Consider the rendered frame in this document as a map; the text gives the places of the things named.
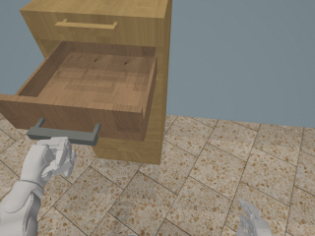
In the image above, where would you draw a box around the drawer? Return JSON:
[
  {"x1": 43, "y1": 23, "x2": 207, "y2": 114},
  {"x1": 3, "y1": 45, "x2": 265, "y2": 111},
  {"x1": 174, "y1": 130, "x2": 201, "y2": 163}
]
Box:
[{"x1": 0, "y1": 40, "x2": 158, "y2": 142}]

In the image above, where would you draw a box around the cabinet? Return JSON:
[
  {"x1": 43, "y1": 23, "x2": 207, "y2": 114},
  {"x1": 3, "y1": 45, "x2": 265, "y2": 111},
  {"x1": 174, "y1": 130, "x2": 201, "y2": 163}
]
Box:
[{"x1": 19, "y1": 0, "x2": 172, "y2": 165}]

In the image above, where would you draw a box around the robot left forearm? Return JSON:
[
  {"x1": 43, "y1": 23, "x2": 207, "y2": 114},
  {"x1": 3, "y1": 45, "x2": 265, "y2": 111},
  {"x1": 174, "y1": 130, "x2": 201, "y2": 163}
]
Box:
[{"x1": 0, "y1": 180, "x2": 45, "y2": 236}]

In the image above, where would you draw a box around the right robot hand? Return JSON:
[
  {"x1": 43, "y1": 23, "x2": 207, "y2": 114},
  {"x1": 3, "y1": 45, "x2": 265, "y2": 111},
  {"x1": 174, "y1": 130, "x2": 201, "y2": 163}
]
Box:
[{"x1": 235, "y1": 198, "x2": 274, "y2": 236}]

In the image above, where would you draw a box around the handle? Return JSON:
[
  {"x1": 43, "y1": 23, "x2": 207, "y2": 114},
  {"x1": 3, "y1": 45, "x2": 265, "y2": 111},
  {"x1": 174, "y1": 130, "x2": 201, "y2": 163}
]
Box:
[
  {"x1": 55, "y1": 22, "x2": 117, "y2": 37},
  {"x1": 26, "y1": 117, "x2": 101, "y2": 147}
]

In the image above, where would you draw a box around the left robot hand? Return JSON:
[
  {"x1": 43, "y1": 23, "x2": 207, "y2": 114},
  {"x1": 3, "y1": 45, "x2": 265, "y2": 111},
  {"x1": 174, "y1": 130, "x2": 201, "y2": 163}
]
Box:
[{"x1": 20, "y1": 137, "x2": 77, "y2": 188}]

